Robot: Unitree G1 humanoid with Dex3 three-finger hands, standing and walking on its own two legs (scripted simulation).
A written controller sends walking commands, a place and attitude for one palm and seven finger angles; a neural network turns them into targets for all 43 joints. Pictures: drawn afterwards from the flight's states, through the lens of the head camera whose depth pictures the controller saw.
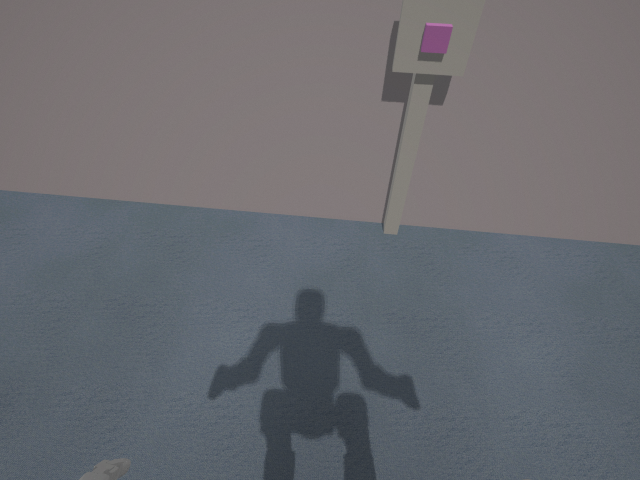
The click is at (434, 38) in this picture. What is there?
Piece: button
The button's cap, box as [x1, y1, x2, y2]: [421, 23, 452, 53]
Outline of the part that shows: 426,23 421,45 421,51 445,53 452,28 451,24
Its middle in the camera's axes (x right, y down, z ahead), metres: +0.32 -0.56 +1.07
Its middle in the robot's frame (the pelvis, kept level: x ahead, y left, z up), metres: +1.20 -0.26 +0.07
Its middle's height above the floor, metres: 0.84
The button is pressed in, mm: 0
